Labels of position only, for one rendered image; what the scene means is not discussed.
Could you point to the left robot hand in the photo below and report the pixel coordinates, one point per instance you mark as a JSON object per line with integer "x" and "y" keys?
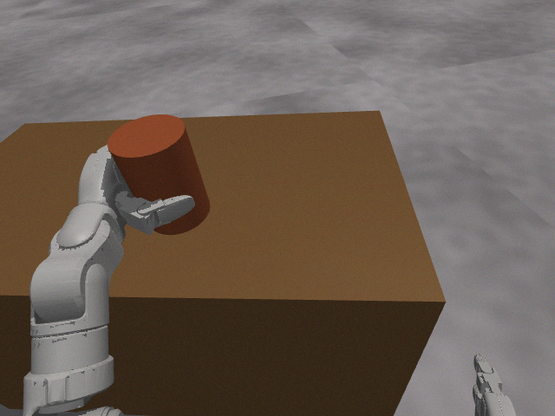
{"x": 101, "y": 182}

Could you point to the right robot hand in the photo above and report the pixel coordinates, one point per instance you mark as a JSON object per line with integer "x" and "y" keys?
{"x": 487, "y": 395}

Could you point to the left robot arm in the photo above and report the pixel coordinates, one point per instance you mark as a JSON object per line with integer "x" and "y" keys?
{"x": 69, "y": 315}

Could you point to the can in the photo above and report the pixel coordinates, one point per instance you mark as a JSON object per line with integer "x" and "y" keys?
{"x": 156, "y": 159}

